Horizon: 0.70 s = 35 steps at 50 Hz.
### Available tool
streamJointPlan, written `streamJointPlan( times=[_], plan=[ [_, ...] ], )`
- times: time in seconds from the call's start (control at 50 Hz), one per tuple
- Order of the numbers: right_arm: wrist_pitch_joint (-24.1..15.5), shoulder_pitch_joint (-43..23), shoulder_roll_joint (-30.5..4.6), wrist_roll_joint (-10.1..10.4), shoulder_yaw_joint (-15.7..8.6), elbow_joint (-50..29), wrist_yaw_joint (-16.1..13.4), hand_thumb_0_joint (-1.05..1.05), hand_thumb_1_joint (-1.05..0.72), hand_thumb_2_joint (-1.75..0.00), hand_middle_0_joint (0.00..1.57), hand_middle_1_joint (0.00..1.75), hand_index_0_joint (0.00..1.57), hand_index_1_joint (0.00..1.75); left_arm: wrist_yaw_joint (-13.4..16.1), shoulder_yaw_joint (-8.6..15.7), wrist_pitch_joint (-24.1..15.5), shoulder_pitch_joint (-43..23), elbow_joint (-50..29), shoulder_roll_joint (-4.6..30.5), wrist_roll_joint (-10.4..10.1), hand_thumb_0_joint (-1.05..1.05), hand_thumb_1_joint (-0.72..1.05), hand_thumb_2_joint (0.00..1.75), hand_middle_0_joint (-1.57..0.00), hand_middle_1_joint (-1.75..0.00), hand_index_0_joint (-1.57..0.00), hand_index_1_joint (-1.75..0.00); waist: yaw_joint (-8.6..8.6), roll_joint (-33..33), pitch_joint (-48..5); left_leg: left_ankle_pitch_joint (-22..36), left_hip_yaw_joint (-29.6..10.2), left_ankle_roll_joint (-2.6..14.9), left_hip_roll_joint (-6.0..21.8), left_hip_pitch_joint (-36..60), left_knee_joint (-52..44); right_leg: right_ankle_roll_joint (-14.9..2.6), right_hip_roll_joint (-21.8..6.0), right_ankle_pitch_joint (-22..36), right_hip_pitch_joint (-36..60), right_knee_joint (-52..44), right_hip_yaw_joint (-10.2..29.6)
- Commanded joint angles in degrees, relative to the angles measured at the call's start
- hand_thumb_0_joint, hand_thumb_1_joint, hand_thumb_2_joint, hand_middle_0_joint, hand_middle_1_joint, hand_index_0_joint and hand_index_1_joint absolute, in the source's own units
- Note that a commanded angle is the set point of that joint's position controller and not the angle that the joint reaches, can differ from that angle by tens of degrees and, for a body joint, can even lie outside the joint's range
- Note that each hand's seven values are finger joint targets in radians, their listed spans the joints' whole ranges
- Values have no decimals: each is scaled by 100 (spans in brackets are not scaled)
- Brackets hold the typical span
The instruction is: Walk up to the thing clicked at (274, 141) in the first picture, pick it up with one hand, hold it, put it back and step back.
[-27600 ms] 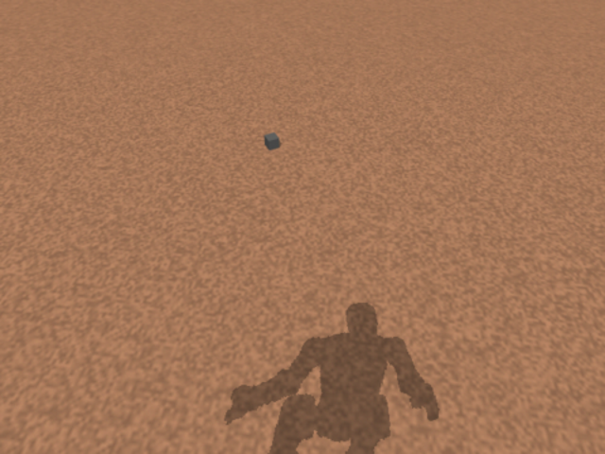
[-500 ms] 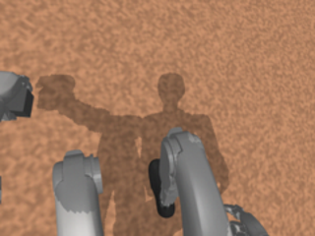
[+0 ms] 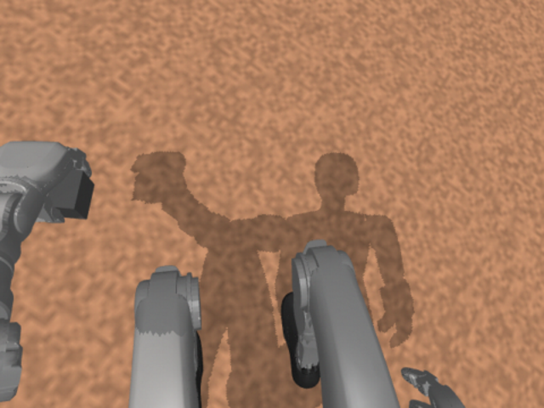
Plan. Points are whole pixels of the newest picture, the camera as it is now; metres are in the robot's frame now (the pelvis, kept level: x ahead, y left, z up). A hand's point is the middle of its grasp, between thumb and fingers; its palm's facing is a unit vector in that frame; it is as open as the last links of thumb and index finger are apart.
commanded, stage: lift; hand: left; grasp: from above
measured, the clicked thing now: (63, 193) +0.44 +0.27 -0.17
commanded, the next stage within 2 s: hold in 1.22 s
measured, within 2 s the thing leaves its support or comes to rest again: neither
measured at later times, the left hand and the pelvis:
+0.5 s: hand out of the picture +0.37 +0.25 +0.08, palm faces -0.47 -0.03 -0.88, open 8.8 cm; pelvis +0.01 -0.01 +0.15, yaw +3 degrees
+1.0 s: hand out of the picture +0.36 +0.22 +0.21, palm faces -0.48 -0.04 -0.88, open 8.8 cm; pelvis +0.05 -0.02 +0.29, yaw +2 degrees
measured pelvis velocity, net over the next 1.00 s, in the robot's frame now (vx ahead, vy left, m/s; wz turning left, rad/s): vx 0.05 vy -0.02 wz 0.04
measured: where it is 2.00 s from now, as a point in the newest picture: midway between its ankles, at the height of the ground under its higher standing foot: (246, 376)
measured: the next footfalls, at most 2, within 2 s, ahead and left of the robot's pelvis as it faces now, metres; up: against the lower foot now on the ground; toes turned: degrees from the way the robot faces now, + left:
none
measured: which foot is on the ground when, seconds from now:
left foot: down 0.00-1.00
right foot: down 0.00-1.00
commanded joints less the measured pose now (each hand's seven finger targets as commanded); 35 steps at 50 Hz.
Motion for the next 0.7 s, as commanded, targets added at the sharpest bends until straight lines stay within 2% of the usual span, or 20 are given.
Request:
streamJointPlan(
  times=[0.0, 0.02, 0.08, 0.1, 0.12, 0.14, 0.16, 0.2, 0.22, 0.24, 0.28, 0.34, 0.36, 0.42, 0.44, 0.54, 0.56, 0.58, 0.62, 0.68],
  plan=[
    [-14, 951, -1359, 96, -615, -288, -130, 0, -90, -90, 20, 30, 20, 30, 77, 488, -152, -1491, -1789, 1569, -290, 0, 82, 63, -117, -44, -117, -44, 80, 1481, -4320, 1405, -89, -111, 78, 3773, -2270, -561, 125, 895, 2169, -1134, -369],
    [-2, 960, -1320, 110, -605, -312, -127, 0, -90, -90, 20, 30, 20, 30, 59, 439, -124, -1276, -1781, 1463, -308, 0, 82, 63, -117, -42, -117, -43, 118, 1455, -4251, 1411, -175, -116, 130, 3979, -2464, -521, 143, 888, 2212, -1181, -386],
    [35, 858, -1283, 157, -663, -324, -181, 0, -89, -90, 20, 30, 20, 30, 78, 394, -79, -1414, -2348, 1381, -402, 0, 80, 65, -117, -39, -115, -41, 73, 1483, -4318, 1403, -262, -131, 180, 4445, -2779, -497, 153, 922, 2408, -1419, -374],
    [44, 800, -1269, 175, -674, -321, -188, 0, -89, -90, 20, 30, 20, 30, 75, 404, -23, -1112, -2251, 1294, -461, 0, 80, 66, -117, -40, -115, -42, 105, 1398, -4136, 1469, -349, -146, 179, 4574, -2900, -471, 123, 933, 2445, -1519, -355],
    [52, 764, -1243, 191, -686, -336, -213, 0, -89, -90, 20, 30, 20, 30, 67, 362, -13, -1315, -2658, 1319, -502, 0, 79, 66, -116, -38, -114, -41, 78, 1490, -4260, 1453, -261, -132, 212, 4686, -2981, -472, 145, 964, 2600, -1622, -348],
    [51, 732, -1251, 198, -685, -314, -227, 0, -89, -90, 20, 30, 20, 30, 59, 402, 35, -1019, -2527, 1292, -515, 0, 78, 67, -117, -37, -114, -40, 147, 1454, -4204, 1526, -351, -152, 193, 4833, -3110, -461, 134, 991, 2694, -1679, -345],
    [57, 680, -1200, 222, -686, -348, -262, 0, -89, -90, 20, 30, 20, 30, 54, 388, 60, -1163, -2754, 1356, -533, 0, 78, 67, -117, -36, -114, -40, 157, 1444, -4275, 1415, -246, -119, 227, 4906, -3183, -470, 172, 972, 2859, -1802, -345],
    [68, 632, -1157, 256, -683, -320, -317, 0, -89, -90, 20, 30, 20, 30, 22, 305, 132, -968, -2880, 1184, -580, 0, 80, 67, -117, -36, -115, -39, 181, 1342, -4192, 1394, -285, -116, 241, 5100, -3421, -452, 182, 976, 3081, -2008, -342],
    [62, 551, -1118, 272, -664, -292, -351, 0, -89, -90, 20, 30, 20, 30, 9, 287, 172, -742, -2769, 1138, -599, 0, 81, 69, -118, -37, -115, -40, 203, 1367, -3959, 1338, -295, -125, 242, 5108, -3560, -446, 183, 961, 3164, -2104, -330],
    [60, 538, -1076, 284, -635, -319, -383, 0, -89, -90, 20, 30, 20, 30, -10, 180, 214, -700, -2900, 1024, -608, 0, 79, 68, -118, -36, -115, -40, 218, 1288, -3997, 1355, -153, -91, 251, 5189, -3592, -455, 216, 971, 3388, -2268, -332],
    [64, 471, -1042, 330, -608, -316, -438, 0, -89, -90, 20, 30, 20, 30, -20, 229, 330, -370, -2773, 1040, -635, 0, 81, 67, -117, -40, -115, -42, 261, 1078, -3780, 1393, -145, -87, 259, 5310, -3838, -441, 222, 1010, 3735, -2542, -311],
    [54, 395, -914, 378, -563, -338, -531, 0, -89, -90, 20, 30, 20, 30, -85, 116, 463, -198, -2876, 886, -768, 0, 80, 71, -118, -39, -115, -42, 278, 679, -3625, 1399, 118, -18, 258, 5417, -4084, -428, 274, 1053, 4483, -3118, -246],
    [38, 344, -847, 395, -542, -341, -559, 0, -89, -90, 20, 30, 20, 30, -128, -7, 496, -54, -2896, 730, -828, 0, 80, 71, -118, -40, -115, -43, 234, 636, -3409, 1346, 186, -12, 250, 5332, -4193, -417, 278, 1043, 4683, -3282, -221],
    [-9, 266, -786, 448, -520, -376, -668, 0, -89, -90, 20, 30, 20, 30, -212, 67, 554, 380, -3110, 776, -923, 0, 79, 70, -118, -39, -115, -42, 382, 438, -3157, 1068, 252, 2, 264, 5507, -4633, -402, 296, 842, 5249, -3782, -143],
    [-25, 204, -757, 452, -495, -394, -699, 0, -89, -90, 20, 30, 20, 30, -253, -48, 557, 354, -3173, 686, -934, 0, 81, 69, -119, -38, -116, -42, 361, 439, -3088, 939, 219, 2, 283, 5618, -4810, -399, 317, 762, 5380, -3911, -137],
    [-148, 80, -606, 497, -405, -359, -862, 0, -90, -90, 20, 30, 20, 30, -161, -76, 581, 531, -3077, 505, -961, 0, 77, 68, -119, -36, -115, -41, 390, 173, -2570, 722, 207, 16, 313, 6011, -5434, -378, 355, 553, 6009, -4627, -17],
    [-172, 108, -590, 510, -395, -356, -886, 0, -90, -90, 20, 30, 20, 30, -115, -122, 586, 454, -3022, 431, -912, 0, 75, 66, -118, -35, -114, -39, 354, 154, -2462, 721, 201, 12, 309, 6103, -5578, -386, 366, 528, 6117, -4776, 4],
    [-195, 128, -596, 514, -407, -300, -908, 0, -90, -90, 20, 30, 20, 30, -54, -10, 594, 515, -2961, 514, -880, 0, 74, 63, -116, -36, -113, -40, 424, 148, -2419, 828, 230, 1, 303, 6255, -5658, -390, 362, 576, 6245, -4909, 42],
    [-248, 130, -575, 524, -402, -249, -934, 0, -90, -90, 20, 30, 20, 30, 49, -20, 601, 505, -2932, 482, -851, 0, 73, 63, -114, -37, -112, -40, 479, 184, -2377, 866, 207, -18, 314, 6524, -5930, -383, 373, 585, 6492, -5149, 65],
    [-307, 166, -543, 541, -412, -176, -950, 0, -90, -90, 20, 30, 20, 30, 162, -139, 655, 600, -2687, 295, -729, 0, 71, 64, -114, -38, -110, -42, 503, 144, -2156, 1002, 254, -37, 308, 6831, -6231, -395, 393, 674, 6768, -5519, 106]
  ],
)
